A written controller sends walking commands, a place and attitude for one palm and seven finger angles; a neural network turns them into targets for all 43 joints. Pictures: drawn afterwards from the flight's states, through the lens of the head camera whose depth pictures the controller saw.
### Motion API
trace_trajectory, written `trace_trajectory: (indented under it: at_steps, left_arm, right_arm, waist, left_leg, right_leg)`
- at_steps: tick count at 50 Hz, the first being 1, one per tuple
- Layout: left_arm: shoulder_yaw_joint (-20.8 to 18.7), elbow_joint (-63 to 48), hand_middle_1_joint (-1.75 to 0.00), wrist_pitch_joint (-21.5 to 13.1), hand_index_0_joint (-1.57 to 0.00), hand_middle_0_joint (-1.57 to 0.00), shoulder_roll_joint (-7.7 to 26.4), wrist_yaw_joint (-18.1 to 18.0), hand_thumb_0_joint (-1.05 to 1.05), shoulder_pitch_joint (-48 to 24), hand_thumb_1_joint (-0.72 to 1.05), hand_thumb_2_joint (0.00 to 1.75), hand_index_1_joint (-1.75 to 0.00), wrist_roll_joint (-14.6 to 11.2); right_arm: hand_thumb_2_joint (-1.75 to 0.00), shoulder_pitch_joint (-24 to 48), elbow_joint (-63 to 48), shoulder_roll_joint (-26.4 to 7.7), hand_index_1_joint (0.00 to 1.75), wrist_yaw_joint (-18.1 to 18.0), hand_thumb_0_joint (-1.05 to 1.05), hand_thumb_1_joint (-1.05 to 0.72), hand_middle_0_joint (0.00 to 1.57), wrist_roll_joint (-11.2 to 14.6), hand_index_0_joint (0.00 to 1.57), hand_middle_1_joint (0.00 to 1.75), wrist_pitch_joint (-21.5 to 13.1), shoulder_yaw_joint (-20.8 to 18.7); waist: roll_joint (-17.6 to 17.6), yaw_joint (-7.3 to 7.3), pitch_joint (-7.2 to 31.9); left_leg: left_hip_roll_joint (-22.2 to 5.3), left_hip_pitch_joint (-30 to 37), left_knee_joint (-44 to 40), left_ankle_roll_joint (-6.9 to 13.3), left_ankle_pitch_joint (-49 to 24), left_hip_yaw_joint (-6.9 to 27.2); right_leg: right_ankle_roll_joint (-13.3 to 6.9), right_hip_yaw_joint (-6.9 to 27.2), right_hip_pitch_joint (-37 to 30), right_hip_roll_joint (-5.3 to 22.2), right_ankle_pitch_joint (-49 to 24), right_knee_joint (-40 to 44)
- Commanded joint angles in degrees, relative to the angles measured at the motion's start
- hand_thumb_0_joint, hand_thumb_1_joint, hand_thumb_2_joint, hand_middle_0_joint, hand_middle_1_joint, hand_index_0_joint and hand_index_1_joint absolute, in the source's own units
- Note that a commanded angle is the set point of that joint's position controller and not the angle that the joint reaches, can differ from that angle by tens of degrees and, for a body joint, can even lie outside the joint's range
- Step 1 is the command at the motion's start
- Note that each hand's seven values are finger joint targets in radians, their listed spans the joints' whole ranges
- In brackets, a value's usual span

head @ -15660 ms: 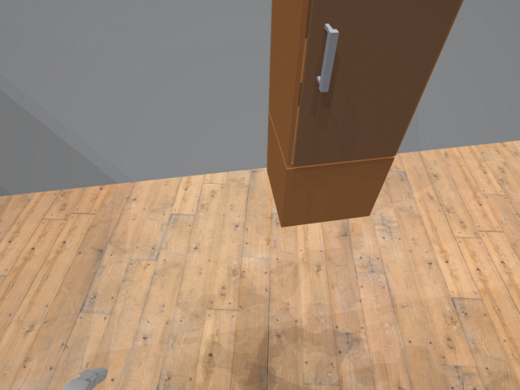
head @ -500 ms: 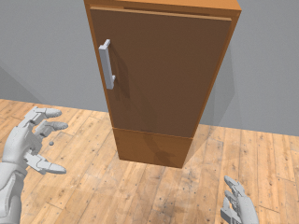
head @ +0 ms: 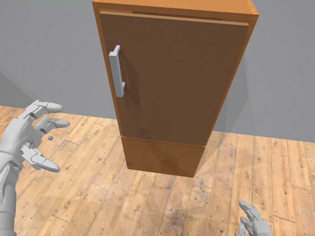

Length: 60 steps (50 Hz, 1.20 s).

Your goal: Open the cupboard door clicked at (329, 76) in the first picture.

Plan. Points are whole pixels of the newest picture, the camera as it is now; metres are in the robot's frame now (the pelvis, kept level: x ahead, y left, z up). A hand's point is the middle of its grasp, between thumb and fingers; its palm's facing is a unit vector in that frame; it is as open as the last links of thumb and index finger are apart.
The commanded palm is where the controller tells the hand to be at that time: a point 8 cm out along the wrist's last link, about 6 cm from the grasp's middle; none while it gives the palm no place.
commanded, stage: raise the hand with hooked fingers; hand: left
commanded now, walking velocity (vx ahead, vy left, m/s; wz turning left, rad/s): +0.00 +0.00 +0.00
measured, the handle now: (118, 72) +0.58 +0.18 +0.09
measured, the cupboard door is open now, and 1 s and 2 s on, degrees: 0 0 0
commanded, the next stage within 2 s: move the hooked fingers beside the handle in 0.28 s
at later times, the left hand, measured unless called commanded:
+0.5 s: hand (60, 138) +0.29 +0.25 +0.11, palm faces +0.00 -1.00 -0.04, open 14.0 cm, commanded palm +0.28 +0.30 +0.11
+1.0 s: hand (73, 111) +0.38 +0.25 +0.11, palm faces +0.00 -1.00 -0.01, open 14.0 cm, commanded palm +0.35 +0.30 +0.11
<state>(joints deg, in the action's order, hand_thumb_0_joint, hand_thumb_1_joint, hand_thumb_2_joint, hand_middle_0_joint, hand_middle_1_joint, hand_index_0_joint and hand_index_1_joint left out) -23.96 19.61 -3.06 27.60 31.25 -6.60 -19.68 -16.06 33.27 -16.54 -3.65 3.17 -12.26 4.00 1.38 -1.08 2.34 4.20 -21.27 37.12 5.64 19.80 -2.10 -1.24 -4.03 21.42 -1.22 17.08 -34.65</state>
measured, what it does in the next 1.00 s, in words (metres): stands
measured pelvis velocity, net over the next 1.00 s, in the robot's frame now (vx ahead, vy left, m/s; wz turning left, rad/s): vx -0.01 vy -0.04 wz -0.03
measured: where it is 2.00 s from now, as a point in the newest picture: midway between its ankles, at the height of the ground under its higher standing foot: outside the picture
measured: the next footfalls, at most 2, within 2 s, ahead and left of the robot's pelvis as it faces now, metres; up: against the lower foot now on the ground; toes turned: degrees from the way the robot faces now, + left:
none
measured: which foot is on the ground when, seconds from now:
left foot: down 0.00-1.00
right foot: down 0.00-1.00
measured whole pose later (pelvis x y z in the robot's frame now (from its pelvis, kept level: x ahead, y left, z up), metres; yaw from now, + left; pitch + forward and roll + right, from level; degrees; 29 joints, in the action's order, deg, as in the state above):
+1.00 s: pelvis -0.01 -0.04 -0.01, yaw -1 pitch +9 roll -1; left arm -29.5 47.4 -10.3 34.5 33.0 -27.6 -16.0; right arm -19.2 34.8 -18.2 -3.7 3.6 -7.9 3.1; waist 0.4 2.4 3.0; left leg 1.0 -29.8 41.9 2.9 21.1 -2.2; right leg -4.4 -4.2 30.3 -4.2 17.8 -38.8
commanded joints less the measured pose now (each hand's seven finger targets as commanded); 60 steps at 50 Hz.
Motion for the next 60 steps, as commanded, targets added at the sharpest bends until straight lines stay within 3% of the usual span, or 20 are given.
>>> trace_trajectory:
  at_steps: [1, 2, 6, 11, 12, 17, 21, 25, 28, 30, 33, 38, 40, 43, 46, 48, 51, 54, 57, 60]
  left_arm:
    - [-7.6, -13.3, -1.20, -5.4, -0.30, -0.30, 15.8, -1.8, 0.00, -14.0, -0.50, 0.30, -1.20, -1.8]
    - [-8.2, -14.9, -1.20, -5.7, -0.30, -0.30, 16.8, -2.0, 0.00, -14.7, -0.50, 0.30, -1.20, -1.7]
    - [-5.2, -14.6, -1.20, -6.1, -0.30, -0.30, 13.9, -2.1, 0.00, -14.6, -0.50, 0.30, -1.20, -0.9]
    - [-4.9, -11.8, -1.20, -5.0, -0.30, -0.30, 13.6, -1.0, 0.00, -13.9, -0.50, 0.30, -1.20, -1.2]
    - [-5.9, -11.3, -1.20, -4.8, -0.30, -0.30, 14.6, -0.7, 0.00, -13.9, -0.50, 0.30, -1.20, -1.7]
    - [-5.9, -10.5, -1.20, -5.0, -0.30, -0.30, 14.6, -0.6, 0.00, -14.5, -0.50, 0.30, -1.20, -2.0]
    - [-4.6, -9.9, -1.20, -5.7, -0.30, -0.30, 13.9, -0.9, 0.00, -18.4, -0.50, 0.30, -1.20, -1.6]
    - [-6.2, -3.5, -1.20, -6.1, -0.30, -0.30, 17.4, -1.3, 0.00, -24.6, -0.50, 0.30, -1.20, -0.7]
    - [-5.4, -1.2, -1.20, -6.9, -0.30, -0.30, 19.2, -0.6, 0.00, -31.7, -0.50, 0.30, -1.20, 0.0]
    - [-4.8, 0.6, -1.20, -7.7, -0.30, -0.30, 19.0, -0.1, 0.00, -32.5, -0.50, 0.30, -1.20, 0.4]
    - [-7.3, 4.3, -1.20, -8.2, -0.30, -0.30, 21.7, 1.0, 0.00, -31.1, -0.50, 0.30, -1.20, 0.0]
    - [-7.7, 12.6, -1.20, -7.5, -0.30, -0.30, 22.8, 2.1, 0.00, -32.9, -0.50, 0.30, -1.20, 0.2]
    - [-7.5, 13.8, -1.20, -7.7, -0.30, -0.30, 23.1, 2.1, 0.00, -33.8, -0.50, 0.30, -1.20, 0.8]
    - [-10.6, 14.1, -1.20, -9.1, -0.30, -0.30, 27.9, 1.8, 0.00, -37.6, -0.50, 0.30, -1.20, 1.2]
    - [-9.3, 14.0, -1.20, -11.3, -0.30, -0.30, 27.3, 1.8, 0.00, -40.8, -0.50, 0.30, -1.20, 2.0]
    - [-10.6, 15.3, -1.20, -12.1, -0.30, -0.30, 28.7, 2.0, 0.00, -42.2, -0.50, 0.30, -1.20, 1.7]
    - [-8.2, 19.1, -1.20, -12.4, -0.30, -0.30, 27.2, 2.4, 0.00, -44.6, -0.50, 0.30, -1.20, 2.5]
    - [-4.8, 20.6, -1.20, -12.0, -0.30, -0.30, 24.7, 2.6, 0.00, -48.1, -0.50, 0.30, -1.20, 3.1]
    - [-4.2, 24.8, -1.20, -11.6, -0.30, -0.30, 24.5, 1.7, 0.00, -50.3, -0.50, 0.30, -1.20, 3.6]
    - [-5.7, 27.0, -1.20, -12.4, -0.30, -0.30, 26.7, 0.8, 0.00, -52.3, -0.50, 0.30, -1.20, 4.4]
  right_arm:
    - [-0.90, 4.2, -9.0, -8.1, 0.30, -0.7, 0.00, -0.90, 0.20, -0.2, 0.20, 0.30, -2.9, -3.7]
    - [-0.90, 4.1, -9.2, -8.1, 0.30, -0.6, 0.00, -0.90, 0.20, -0.4, 0.20, 0.30, -2.9, -3.7]
    - [-0.90, 3.7, -8.4, -7.8, 0.30, -0.9, 0.00, -0.90, 0.20, -0.2, 0.20, 0.30, -3.0, -3.8]
    - [-0.90, 4.1, -8.2, -7.9, 0.30, -1.6, 0.00, -0.90, 0.20, 0.2, 0.20, 0.30, -2.8, -3.7]
    - [-0.90, 4.1, -8.3, -8.0, 0.30, -1.5, 0.00, -0.90, 0.20, 0.0, 0.20, 0.30, -2.7, -3.6]
    - [-0.90, 4.7, -8.7, -7.7, 0.30, -1.5, 0.00, -0.90, 0.20, 0.1, 0.20, 0.30, -2.6, -3.3]
    - [-0.90, 4.8, -8.1, -7.5, 0.30, -1.9, 0.00, -0.90, 0.20, 0.4, 0.20, 0.30, -2.5, -3.2]
    - [-0.90, 4.2, -6.9, -7.7, 0.30, -2.6, 0.00, -0.90, 0.20, 0.5, 0.20, 0.30, -1.8, -3.1]
    - [-0.90, 4.1, -6.5, -7.8, 0.30, -2.8, 0.00, -0.90, 0.20, 0.5, 0.20, 0.30, -1.3, -2.8]
    - [-0.90, 3.3, -6.2, -7.8, 0.30, -2.7, 0.00, -0.90, 0.20, 0.6, 0.20, 0.30, -1.4, -2.9]
    - [-0.90, 2.2, -6.4, -8.1, 0.30, -2.3, 0.00, -0.90, 0.20, 0.4, 0.20, 0.30, -1.0, -3.0]
    - [-0.90, 0.9, -6.3, -8.9, 0.30, -1.5, 0.00, -0.90, 0.20, 0.7, 0.20, 0.30, 0.0, -3.2]
    - [-0.90, 0.0, -6.5, -9.2, 0.30, -1.2, 0.00, -0.90, 0.20, 0.7, 0.20, 0.30, 0.4, -3.5]
    - [-0.90, -1.6, -6.4, -9.7, 0.30, -0.9, 0.00, -0.90, 0.20, 0.4, 0.20, 0.30, 1.2, -3.8]
    - [-0.90, -2.7, -6.0, -9.5, 0.30, -0.9, 0.00, -0.90, 0.20, 0.5, 0.20, 0.30, 1.7, -4.0]
    - [-0.90, -3.5, -5.8, -9.8, 0.30, -0.9, 0.00, -0.90, 0.20, 0.4, 0.20, 0.30, 2.0, -4.2]
    - [-0.90, -4.3, -4.9, -9.9, 0.30, -1.0, 0.00, -0.90, 0.20, 0.6, 0.20, 0.30, 2.6, -4.1]
    - [-0.90, -4.9, -4.9, -10.1, 0.30, -1.1, 0.00, -0.90, 0.20, 0.7, 0.20, 0.30, 3.1, -4.1]
    - [-0.90, -6.4, -4.5, -10.7, 0.30, -1.1, 0.00, -0.90, 0.20, 0.5, 0.20, 0.30, 3.8, -4.2]
    - [-0.90, -7.5, -4.3, -10.9, 0.30, -0.9, 0.00, -0.90, 0.20, 0.3, 0.20, 0.30, 4.5, -4.2]
  waist:
    - [4.9, -1.08, 13.6]
    - [6.1, -1.50, 14.2]
    - [8.7, -0.19, 13.4]
    - [4.4, 0.31, 12.2]
    - [3.5, -0.31, 11.5]
    - [3.0, -0.45, 11.9]
    - [4.0, 0.82, 11.8]
    - [1.8, 1.83, 10.3]
    - [4.3, 2.42, 12.4]
    - [5.6, 2.20, 15.3]
    - [3.5, 1.35, 18.2]
    - [0.5, 1.75, 14.3]
    - [0.3, 2.04, 15.4]
    - [0.1, 2.16, 18.2]
    - [4.1, 2.97, 20.1]
    - [3.8, 2.83, 21.3]
    - [5.0, 3.94, 18.7]
    - [6.2, 4.70, 19.3]
    - [2.4, 5.30, 17.8]
    - [1.7, 5.16, 20.4]
  left_leg:
    - [-6.3, 10.8, -6.6, -7.8, -21.9, 10.5]
    - [-5.8, 11.2, -6.2, -7.9, -22.9, 9.8]
    - [-6.1, 11.9, -6.3, -7.5, -21.9, 9.5]
    - [-5.4, 9.1, -6.0, -6.3, -18.7, 8.5]
    - [-5.1, 8.2, -5.8, -6.3, -18.9, 8.1]
    - [-4.5, 6.5, -5.3, -5.6, -17.1, 7.0]
    - [-4.4, 6.0, -4.8, -4.8, -15.4, 6.3]
    - [-4.0, 2.2, -4.3, -3.6, -9.9, 5.7]
    - [-3.8, 1.3, -3.3, -3.4, -9.5, 5.2]
    - [-3.7, 1.9, -2.6, -3.4, -11.7, 4.9]
    - [-3.7, 0.1, -1.3, -3.2, -15.1, 4.4]
    - [-3.9, -5.3, -0.7, -3.1, -12.7, 4.0]
    - [-3.8, -5.9, -0.5, -3.0, -12.4, 3.7]
    - [-4.0, -7.3, 0.7, -2.8, -12.9, 3.4]
    - [-4.0, -5.5, 0.7, -2.7, -13.3, 3.2]
    - [-4.1, -5.3, 1.3, -2.7, -14.1, 3.3]
    - [-4.2, -5.6, 0.7, -2.7, -12.4, 3.4]
    - [-4.4, -2.9, 0.2, -2.7, -13.3, 4.1]
    - [-4.6, -3.3, 0.2, -2.8, -13.3, 5.0]
    - [-4.7, -4.0, 0.2, -2.9, -12.9, 5.0]
  right_leg:
    - [-1.7, 0.8, -0.3, -0.5, -9.7, 2.1]
    - [-2.1, 1.1, -1.3, -0.9, -10.7, 2.3]
    - [-1.7, 1.3, -0.3, -0.5, -9.9, 2.9]
    - [-1.6, 1.4, -1.5, -0.5, -10.6, 3.4]
    - [-2.0, 1.7, -2.5, -0.8, -11.6, 3.5]
    - [-1.9, 2.3, -3.6, -0.7, -11.8, 3.4]
    - [-1.5, 2.7, -2.8, -0.3, -11.5, 3.6]
    - [-1.1, 4.3, -2.5, 0.2, -7.2, 4.6]
    - [-1.1, 5.8, -3.6, 0.8, -7.0, 4.2]
    - [-1.1, 6.0, -4.9, 1.0, -9.8, 3.5]
    - [-0.9, 6.9, -7.8, 1.1, -15.1, 2.2]
    - [-0.4, 8.1, -5.9, 1.7, -14.1, 2.0]
    - [-0.2, 8.2, -5.7, 1.7, -13.8, 1.7]
    - [0.3, 9.9, -7.5, 2.1, -15.5, 1.2]
    - [0.0, 9.0, -6.2, 1.5, -15.3, 0.5]
    - [0.0, 9.4, -6.4, 1.2, -16.3, 0.1]
    - [-0.2, 8.1, -3.2, 0.9, -13.6, 0.4]
    - [-0.7, 6.5, -0.2, 0.2, -12.8, 0.0]
    - [-0.9, 5.2, 2.6, -0.4, -11.3, -0.4]
    - [-0.7, 5.3, 1.5, -0.2, -11.4, -0.8]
